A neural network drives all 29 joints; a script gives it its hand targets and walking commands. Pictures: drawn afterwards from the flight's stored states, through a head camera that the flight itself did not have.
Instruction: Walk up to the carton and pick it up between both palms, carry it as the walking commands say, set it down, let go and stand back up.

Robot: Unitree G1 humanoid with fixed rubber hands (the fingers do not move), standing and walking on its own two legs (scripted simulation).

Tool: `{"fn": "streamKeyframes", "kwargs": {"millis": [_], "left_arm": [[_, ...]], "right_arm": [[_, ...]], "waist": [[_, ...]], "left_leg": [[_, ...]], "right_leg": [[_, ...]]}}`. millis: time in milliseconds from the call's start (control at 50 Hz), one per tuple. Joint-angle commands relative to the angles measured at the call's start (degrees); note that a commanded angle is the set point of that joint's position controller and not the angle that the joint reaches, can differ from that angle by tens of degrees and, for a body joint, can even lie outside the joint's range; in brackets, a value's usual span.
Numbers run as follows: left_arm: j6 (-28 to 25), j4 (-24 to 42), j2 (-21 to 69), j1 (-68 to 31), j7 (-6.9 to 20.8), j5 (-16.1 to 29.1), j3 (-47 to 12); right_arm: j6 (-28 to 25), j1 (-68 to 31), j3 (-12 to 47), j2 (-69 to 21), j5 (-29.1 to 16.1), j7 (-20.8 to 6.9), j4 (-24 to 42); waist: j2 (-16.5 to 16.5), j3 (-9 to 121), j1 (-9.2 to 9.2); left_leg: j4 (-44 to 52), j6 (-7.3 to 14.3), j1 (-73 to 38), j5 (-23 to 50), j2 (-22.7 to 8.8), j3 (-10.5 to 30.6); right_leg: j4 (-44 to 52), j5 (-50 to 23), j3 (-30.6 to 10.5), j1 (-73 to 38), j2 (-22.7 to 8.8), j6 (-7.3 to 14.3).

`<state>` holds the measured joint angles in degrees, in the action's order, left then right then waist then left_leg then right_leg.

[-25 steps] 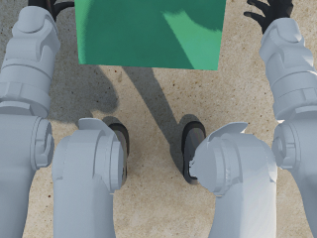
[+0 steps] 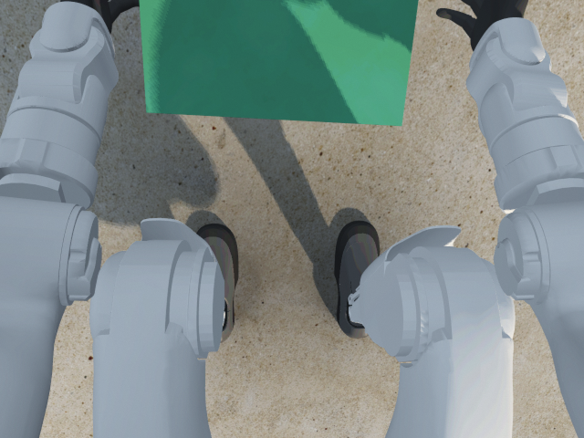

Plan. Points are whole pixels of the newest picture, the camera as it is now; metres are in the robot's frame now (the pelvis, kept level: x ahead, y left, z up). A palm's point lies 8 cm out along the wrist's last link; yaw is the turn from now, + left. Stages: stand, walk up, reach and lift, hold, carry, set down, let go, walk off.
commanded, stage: reach and lift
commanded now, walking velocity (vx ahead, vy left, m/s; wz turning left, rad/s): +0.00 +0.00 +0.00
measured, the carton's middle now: (279, 25) +0.53 +0.03 -0.26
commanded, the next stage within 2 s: none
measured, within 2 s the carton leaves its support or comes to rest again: leaves its support in 1.20 s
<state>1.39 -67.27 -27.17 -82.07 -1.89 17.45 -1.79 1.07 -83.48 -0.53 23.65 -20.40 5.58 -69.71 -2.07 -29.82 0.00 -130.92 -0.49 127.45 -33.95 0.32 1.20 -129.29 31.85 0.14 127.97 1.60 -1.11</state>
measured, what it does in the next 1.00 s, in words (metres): stands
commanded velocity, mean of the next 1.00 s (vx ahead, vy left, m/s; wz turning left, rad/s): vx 0.00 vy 0.00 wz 0.00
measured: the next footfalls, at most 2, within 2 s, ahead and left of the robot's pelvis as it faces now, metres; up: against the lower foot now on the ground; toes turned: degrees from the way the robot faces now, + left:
none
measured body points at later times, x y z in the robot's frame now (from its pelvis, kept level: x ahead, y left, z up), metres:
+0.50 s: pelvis +0.00 +0.00 +0.01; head +0.38 +0.02 +0.23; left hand +0.54 +0.20 -0.21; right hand +0.55 -0.15 -0.19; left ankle +0.11 +0.12 -0.32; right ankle +0.12 -0.12 -0.32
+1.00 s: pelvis +0.01 +0.00 +0.00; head +0.37 +0.02 +0.25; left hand +0.54 +0.20 -0.20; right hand +0.55 -0.15 -0.19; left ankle +0.11 +0.12 -0.32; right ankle +0.12 -0.12 -0.32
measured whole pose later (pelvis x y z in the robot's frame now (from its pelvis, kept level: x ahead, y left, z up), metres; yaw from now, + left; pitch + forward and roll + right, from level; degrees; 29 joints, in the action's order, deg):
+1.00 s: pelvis +0.01 +0.00 +0.00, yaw +1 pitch +34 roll -1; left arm 4.1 -71.9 -24.5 -84.3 -5.9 18.1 -6.7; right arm 1.5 -85.8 -4.6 16.2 -15.1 8.7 -73.7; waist -2.4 -24.0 -0.6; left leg -130.7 0.2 130.3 -34.0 0.1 0.4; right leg -129.5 32.5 -0.5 130.5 1.7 -1.6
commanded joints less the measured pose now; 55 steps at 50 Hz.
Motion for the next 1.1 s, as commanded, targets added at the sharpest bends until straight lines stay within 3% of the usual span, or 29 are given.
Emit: {"fn": "streamKeyframes", "kwargs": {"millis": [0, 140, 340, 440, 540, 660, 860, 980, 1060, 1080], "left_arm": [[-2.86, 7.61, -1.74, -17.38, -0.38, 0.28, 0.50], [-3.42, 5.66, 0.88, -18.92, -0.92, 0.16, -0.84], [-4.35, 6.94, 8.07, -23.14, -0.11, 1.84, -5.36], [-4.18, 7.43, 17.59, -28.70, 1.99, 2.14, -8.46], [-3.13, 9.04, 32.65, -35.14, 5.72, 2.73, -12.71], [-1.98, 11.65, 43.88, -37.35, 9.07, 1.38, -12.43], [-1.51, 13.80, 48.50, -35.93, 10.44, 0.90, -11.10], [-1.54, 19.71, 48.83, -38.61, 9.67, 2.50, -12.90], [-0.52, 23.61, 49.19, -42.81, 9.33, 4.23, -14.33], [-0.08, 23.77, 49.60, -44.42, 9.49, 4.40, -14.69]], "right_arm": [[-2.88, -11.77, -1.11, -3.42, 0.41, 0.28, 8.71], [-3.53, -12.26, -1.48, -5.50, 1.70, 0.92, 5.81], [-4.85, -13.62, -1.45, -10.85, 3.96, 1.14, 4.51], [-4.30, -19.06, 1.49, -21.65, 3.73, -1.32, 4.52], [-3.34, -26.04, 3.76, -36.07, 4.25, -5.26, 5.65], [-1.53, -27.81, 3.99, -48.58, 6.03, -9.12, 7.53], [-0.81, -26.76, 3.76, -53.03, 6.39, -10.33, 10.18], [-0.85, -29.09, 5.86, -54.33, 4.12, -9.69, 15.18], [0.33, -33.10, 7.37, -54.74, 2.56, -9.44, 19.85], [0.75, -33.10, 7.26, -55.13, 2.52, -9.49, 19.35]], "waist": [[4.68, 77.79, 1.07], [4.88, 77.25, 0.45], [5.57, 77.67, -2.22], [5.29, 76.75, -1.53], [4.95, 74.38, -2.10], [4.51, 71.43, -1.22], [4.62, 71.44, -0.09], [5.54, 81.25, 0.40], [6.46, 93.24, -0.28], [6.90, 94.07, -1.32]], "left_leg": [[11.55, -0.80, -31.89, 22.70, -0.65, -1.23], [12.40, -0.85, -31.98, 22.91, 0.05, -0.74], [12.51, -1.19, -30.64, 23.78, 1.17, -0.49], [12.77, -0.71, -30.42, 22.49, 1.77, -0.32], [12.62, -0.46, -28.82, 21.32, 2.74, -0.97], [11.91, -0.17, -26.23, 22.61, 3.72, -2.26], [10.86, 0.46, -23.91, 25.56, 4.35, -2.97], [10.45, 0.23, -30.84, 28.89, 4.32, -3.08], [11.10, -0.13, -38.21, 26.61, 4.24, -3.82], [11.21, -0.38, -38.40, 25.91, 4.22, -4.35]], "right_leg": [[8.25, -21.04, 1.61, -30.37, -0.11, -0.11], [8.69, -21.22, 1.76, -30.04, 0.32, -0.27], [9.25, -23.00, 1.65, -31.23, 1.13, 0.14], [9.06, -21.24, 1.80, -30.10, 1.67, 0.44], [8.71, -19.79, 2.28, -27.13, 2.82, 0.92], [7.83, -20.57, 2.82, -24.85, 4.11, 1.20], [7.49, -23.19, 2.40, -24.80, 4.69, 1.60], [6.99, -25.59, 2.87, -29.22, 4.88, 1.56], [8.01, -24.05, 3.55, -35.90, 4.94, 1.97], [8.37, -24.19, 3.68, -37.01, 4.82, 1.87]]}}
